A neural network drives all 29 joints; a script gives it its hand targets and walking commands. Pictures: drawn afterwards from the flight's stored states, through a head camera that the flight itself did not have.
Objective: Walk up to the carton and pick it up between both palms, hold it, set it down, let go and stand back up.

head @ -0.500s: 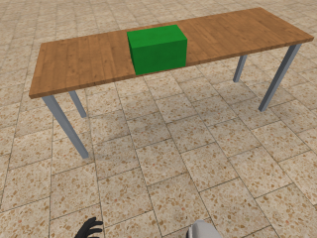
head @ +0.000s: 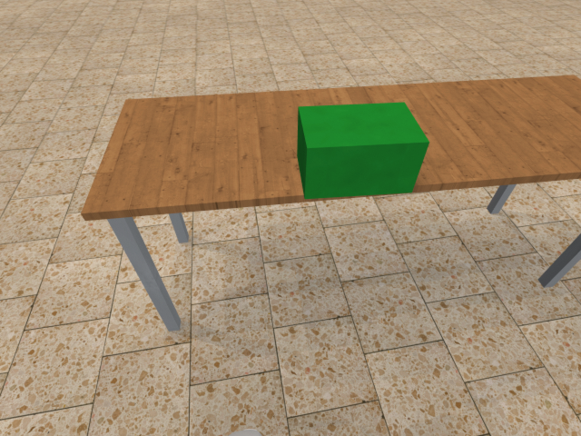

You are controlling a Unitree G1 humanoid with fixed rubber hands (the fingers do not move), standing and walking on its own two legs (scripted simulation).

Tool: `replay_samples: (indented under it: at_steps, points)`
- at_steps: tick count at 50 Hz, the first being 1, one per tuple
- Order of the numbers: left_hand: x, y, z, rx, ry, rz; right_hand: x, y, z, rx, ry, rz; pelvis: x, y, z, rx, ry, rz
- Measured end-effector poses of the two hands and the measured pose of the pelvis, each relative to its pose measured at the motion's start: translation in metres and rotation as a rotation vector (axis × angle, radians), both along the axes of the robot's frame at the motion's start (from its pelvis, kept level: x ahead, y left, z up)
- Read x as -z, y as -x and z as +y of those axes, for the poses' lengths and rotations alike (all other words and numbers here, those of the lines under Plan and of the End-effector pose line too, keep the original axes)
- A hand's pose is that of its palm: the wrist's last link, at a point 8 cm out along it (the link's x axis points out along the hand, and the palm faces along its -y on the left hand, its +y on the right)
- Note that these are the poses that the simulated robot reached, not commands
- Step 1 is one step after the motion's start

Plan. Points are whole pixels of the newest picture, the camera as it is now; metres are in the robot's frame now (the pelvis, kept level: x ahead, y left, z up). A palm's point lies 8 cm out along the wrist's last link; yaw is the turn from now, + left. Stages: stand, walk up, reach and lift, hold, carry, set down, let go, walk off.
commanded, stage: walk up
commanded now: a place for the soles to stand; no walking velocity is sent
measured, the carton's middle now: (355, 149) +0.74 -0.06 -0.02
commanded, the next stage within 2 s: none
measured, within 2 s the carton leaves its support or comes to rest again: neither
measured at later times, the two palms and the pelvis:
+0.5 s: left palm (202, 323) +0.32 +0.21 -0.11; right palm out of the picture +0.15 -0.24 -0.15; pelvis +0.20 -0.01 -0.01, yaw -5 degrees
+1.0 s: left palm (180, 322) +0.32 +0.25 -0.12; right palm (461, 327) +0.35 -0.24 -0.10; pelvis +0.23 +0.00 +0.00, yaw -1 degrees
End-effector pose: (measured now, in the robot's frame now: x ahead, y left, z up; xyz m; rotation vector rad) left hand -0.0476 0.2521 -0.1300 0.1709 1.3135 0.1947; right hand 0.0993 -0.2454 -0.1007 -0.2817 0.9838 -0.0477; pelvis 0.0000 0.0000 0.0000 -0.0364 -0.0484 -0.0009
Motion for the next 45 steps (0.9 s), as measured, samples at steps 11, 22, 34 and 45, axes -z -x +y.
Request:
replay_samples:
  at_steps: [11,22,34,45]
  points:
    - [-0.005,-0.17,0.02,0.159,0.027,-0.107,0.003,-0.005,0.031,0.19,-0.01,0.133,-0.008,-0.086,0.022,0.025,-0.041,-0.019]
    - [-0.021,-0.344,-0.025,0.271,0.003,-0.265,0.036,-0.026,0.008,0.266,-0.058,0.321,0.002,-0.181,-0.002,0.073,-0.066,-0.008]
    - [-0.014,-0.365,-0.045,0.151,0.027,-0.194,0.028,-0.155,-0.005,0.163,-0.03,0.226,-0.005,-0.221,-0.009,0.055,-0.031,0.004]
    - [0.003,-0.374,-0.007,0.115,0.023,-0.173,0.011,-0.218,0.006,0.143,0.003,0.088,0.001,-0.23,0.003,0.023,-0.03,-0.012]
